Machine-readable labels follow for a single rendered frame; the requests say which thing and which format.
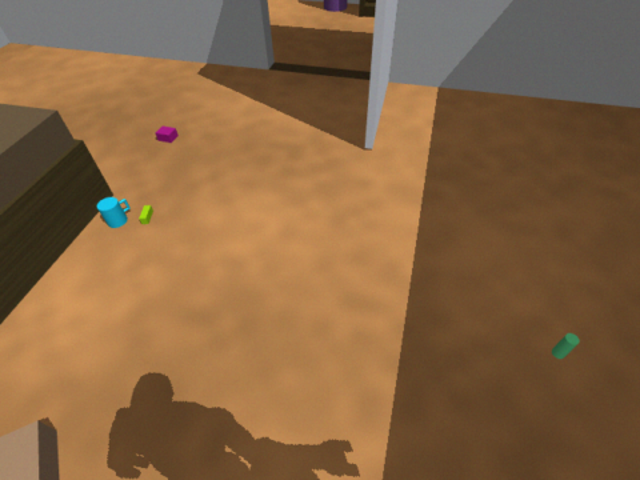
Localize bed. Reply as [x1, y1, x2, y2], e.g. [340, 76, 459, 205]
[0, 104, 113, 324]

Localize bookshelf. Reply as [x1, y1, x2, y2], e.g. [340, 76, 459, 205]
[359, 0, 376, 17]

